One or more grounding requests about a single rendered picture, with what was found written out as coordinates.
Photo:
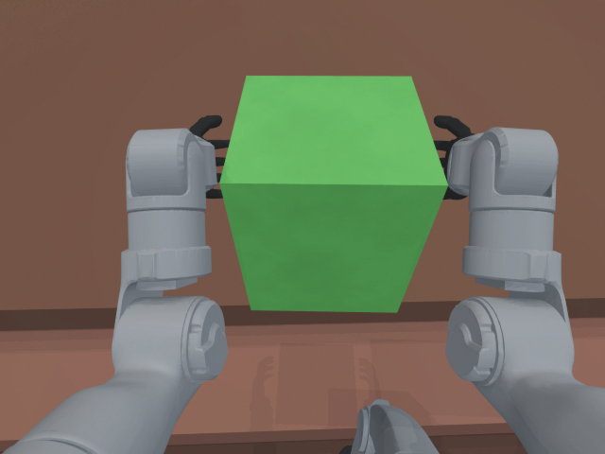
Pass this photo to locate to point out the carton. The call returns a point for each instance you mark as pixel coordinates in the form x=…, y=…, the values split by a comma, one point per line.
x=331, y=186

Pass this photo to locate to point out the robot left forearm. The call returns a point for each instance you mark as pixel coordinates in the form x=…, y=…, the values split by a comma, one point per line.
x=168, y=173

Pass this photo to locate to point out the left robot upper arm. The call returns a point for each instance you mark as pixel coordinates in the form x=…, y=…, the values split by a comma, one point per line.
x=164, y=349

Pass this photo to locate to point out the robot right hand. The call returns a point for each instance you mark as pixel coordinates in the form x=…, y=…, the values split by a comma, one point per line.
x=460, y=131

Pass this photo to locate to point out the right robot thigh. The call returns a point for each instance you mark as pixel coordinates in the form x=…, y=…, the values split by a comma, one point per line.
x=383, y=429

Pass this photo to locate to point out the right robot upper arm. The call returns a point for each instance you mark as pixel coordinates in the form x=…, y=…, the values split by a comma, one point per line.
x=519, y=355

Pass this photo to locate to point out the robot right forearm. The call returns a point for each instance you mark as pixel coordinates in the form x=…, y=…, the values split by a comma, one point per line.
x=510, y=176

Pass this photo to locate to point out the robot left hand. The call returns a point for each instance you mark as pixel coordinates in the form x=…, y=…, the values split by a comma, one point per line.
x=200, y=128

